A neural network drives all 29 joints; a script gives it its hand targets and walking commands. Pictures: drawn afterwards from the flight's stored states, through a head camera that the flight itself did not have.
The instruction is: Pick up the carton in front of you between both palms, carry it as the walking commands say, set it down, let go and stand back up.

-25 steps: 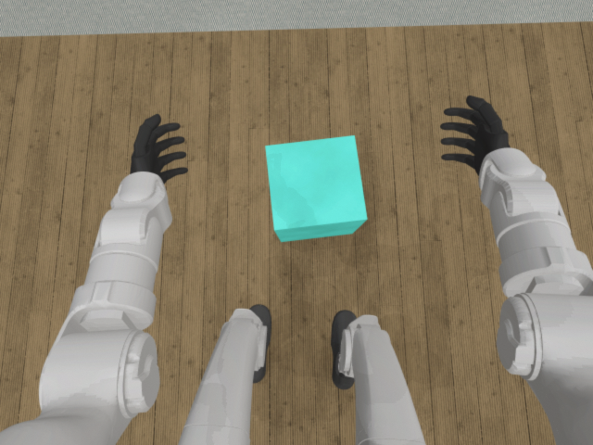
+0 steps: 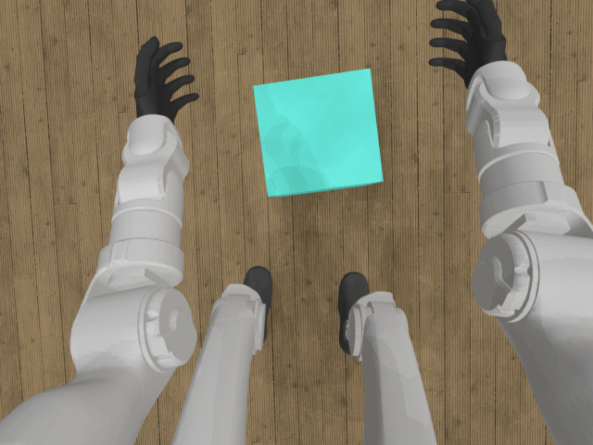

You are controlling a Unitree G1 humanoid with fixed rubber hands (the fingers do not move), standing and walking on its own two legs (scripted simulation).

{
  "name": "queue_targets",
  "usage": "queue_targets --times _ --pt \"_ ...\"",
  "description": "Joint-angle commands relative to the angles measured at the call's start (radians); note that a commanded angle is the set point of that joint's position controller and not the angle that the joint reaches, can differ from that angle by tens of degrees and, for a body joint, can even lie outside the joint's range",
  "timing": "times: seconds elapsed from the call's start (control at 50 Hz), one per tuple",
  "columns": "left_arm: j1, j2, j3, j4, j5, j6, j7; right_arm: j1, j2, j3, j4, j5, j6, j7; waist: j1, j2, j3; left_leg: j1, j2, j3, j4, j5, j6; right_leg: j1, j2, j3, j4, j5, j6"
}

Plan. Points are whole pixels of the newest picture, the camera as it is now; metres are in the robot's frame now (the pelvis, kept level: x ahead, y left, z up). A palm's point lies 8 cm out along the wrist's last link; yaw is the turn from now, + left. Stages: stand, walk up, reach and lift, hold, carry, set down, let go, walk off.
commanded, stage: reach and lift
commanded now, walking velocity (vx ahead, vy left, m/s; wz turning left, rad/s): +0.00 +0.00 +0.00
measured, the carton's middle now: (317, 143) +0.50 +0.00 -0.49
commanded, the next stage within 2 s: none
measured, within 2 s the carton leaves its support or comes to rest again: leaves its support in 1.50 s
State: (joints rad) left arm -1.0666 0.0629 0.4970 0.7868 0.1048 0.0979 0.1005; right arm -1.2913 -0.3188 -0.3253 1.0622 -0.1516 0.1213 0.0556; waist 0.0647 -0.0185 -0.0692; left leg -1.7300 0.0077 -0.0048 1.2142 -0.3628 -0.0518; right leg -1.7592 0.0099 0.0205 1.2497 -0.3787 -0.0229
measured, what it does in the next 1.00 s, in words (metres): lowers itself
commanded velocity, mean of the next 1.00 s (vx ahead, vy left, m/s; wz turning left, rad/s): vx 0.00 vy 0.00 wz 0.00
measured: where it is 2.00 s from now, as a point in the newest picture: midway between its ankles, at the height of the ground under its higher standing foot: (301, 324)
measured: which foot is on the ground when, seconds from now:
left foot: down 0.00-1.00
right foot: down 0.00-1.00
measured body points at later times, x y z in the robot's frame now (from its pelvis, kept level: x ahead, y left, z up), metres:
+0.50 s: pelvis -0.06 +0.02 -0.21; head +0.31 -0.01 +0.04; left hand +0.49 +0.19 -0.37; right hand +0.53 -0.18 -0.37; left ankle +0.06 +0.14 -0.58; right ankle +0.06 -0.10 -0.58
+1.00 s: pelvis -0.05 +0.01 -0.25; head +0.33 -0.02 -0.01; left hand +0.50 +0.17 -0.43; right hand +0.54 -0.18 -0.43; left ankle +0.06 +0.14 -0.58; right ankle +0.06 -0.10 -0.58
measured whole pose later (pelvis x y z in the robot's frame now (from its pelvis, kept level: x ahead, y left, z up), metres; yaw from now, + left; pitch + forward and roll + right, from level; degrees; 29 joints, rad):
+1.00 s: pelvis -0.05 +0.01 -0.25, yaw +2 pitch +37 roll +5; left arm -1.46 0.20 0.23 1.09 -0.19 0.06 0.19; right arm -1.64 -0.51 0.09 1.28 0.21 0.08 -0.01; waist 0.04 0.04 0.39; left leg -2.23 -0.04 0.01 2.17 -0.58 -0.07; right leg -2.28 0.00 0.06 2.23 -0.59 -0.01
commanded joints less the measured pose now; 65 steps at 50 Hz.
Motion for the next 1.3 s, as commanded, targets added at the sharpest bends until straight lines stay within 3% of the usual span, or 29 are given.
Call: queue_targets --times 0.0,0.18,0.32,0.44,0.56,0.66,0.72,0.8,0.92,1.04,1.12,1.18,1.24,1.28 --pt "-0.12 0.087 -0.013 -0.066 -0.011 -0.043 0.002 -0.153 -0.08 0.0 -0.075 0.014 -0.036 -0.022 0.001 -0.078 -0.911 0.112 -0.088 0.079 0.101 0.361 -0.035 0.656 0.036 0.063 0.114 0.643 0.034" --pt "-0.25 0.178 -0.18 -0.069 -0.188 -0.033 0.069 -0.32 -0.234 0.176 -0.123 0.213 -0.058 -0.064 0.006 -0.092 -1.125 0.201 -0.086 0.075 0.418 0.387 -0.031 0.413 0.042 -0.003 0.426 0.451 0.039" --pt "-0.433 0.237 -0.255 -0.042 -0.293 0.019 0.111 -0.493 -0.318 0.29 -0.067 0.312 -0.016 -0.073 0.01 -0.129 -1.087 0.174 -0.071 0.089 0.559 0.151 -0.017 0.313 0.015 -0.027 0.556 0.163 0.041" --pt "-0.553 0.248 -0.253 0.094 -0.292 0.022 0.104 -0.581 -0.333 0.31 0.083 0.326 -0.012 -0.061 0.001 -0.088 -0.85 0.115 -0.053 0.077 0.65 0.007 -0.012 0.131 -0.017 -0.01 0.624 -0.021 0.029" --pt "-0.636 0.277 -0.244 0.181 -0.275 -0.012 0.086 -0.652 -0.342 0.333 0.156 0.335 -0.043 -0.057 0.006 -0.058 -0.735 0.075 -0.047 0.072 0.746 0.035 -0.014 0.095 -0.026 0.016 0.711 0.006 0.024" --pt "-0.688 0.317 -0.277 0.169 -0.316 -0.044 0.09 -0.724 -0.363 0.395 0.112 0.384 -0.069 -0.079 0.009 -0.088 -0.871 0.091 -0.051 0.093 0.818 0.143 -0.013 0.237 -0.025 0.025 0.787 0.147 0.031" --pt "-0.69 0.275 -0.317 0.174 -0.365 -0.048 0.093 -0.752 -0.366 0.417 0.066 0.397 -0.073 -0.084 -0.013 -0.093 -0.887 0.097 -0.063 0.097 0.833 0.18 -0.015 0.239 -0.022 0.018 0.802 0.184 0.03" --pt "-0.632 0.263 -0.308 0.187 -0.355 -0.046 0.097 -0.703 -0.333 0.428 0.067 0.395 -0.067 -0.076 -0.014 -0.115 -0.893 0.073 -0.076 0.107 0.85 0.212 -0.014 0.291 -0.02 0.02 0.818 0.256 0.033" --pt "-0.568 0.261 -0.25 0.224 -0.293 -0.055 0.092 -0.601 -0.27 0.404 0.135 0.367 -0.059 -0.07 0.018 -0.103 -0.738 0.0 -0.078 0.104 0.837 0.164 -0.011 0.17 -0.015 0.032 0.796 0.194 0.032" --pt "-0.614 0.22 -0.258 0.204 -0.285 -0.057 0.083 -0.644 -0.251 0.405 0.126 0.36 -0.066 -0.071 0.005 -0.088 -0.701 0.023 -0.08 0.09 0.825 0.145 -0.011 0.11 -0.01 0.03 0.775 0.132 0.028" --pt "-0.683 0.13 -0.298 0.191 -0.305 -0.051 0.074 -0.705 -0.17 0.439 0.114 0.368 -0.061 -0.066 -0.016 -0.082 -0.698 0.055 -0.096 0.089 0.818 0.115 -0.014 0.119 -0.001 0.025 0.762 0.093 0.024" --pt "-0.691 0.059 -0.274 0.203 -0.263 -0.041 0.069 -0.72 -0.089 0.426 0.121 0.336 -0.051 -0.053 -0.016 -0.08 -0.672 0.086 -0.109 0.093 0.81 0.091 -0.016 0.121 0.01 0.012 0.757 0.06 0.023" --pt "-0.866 -0.39 -0.326 0.173 -0.224 -0.003 -0.047 -0.814 0.406 0.466 0.11 0.3 -0.019 0.061 -0.028 -0.088 -0.607 0.04 -0.141 0.097 0.823 0.07 -0.006 0.092 0.036 0.002 0.764 0.053 0.014" --pt "-0.951 -0.599 -0.33 0.149 -0.188 0.04 -0.13 -0.782 0.637 0.437 0.096 0.256 0.019 0.143 -0.043 -0.084 -0.563 -0.003 -0.152 0.099 0.842 0.045 0.0 0.071 0.051 -0.012 0.776 0.053 0.004"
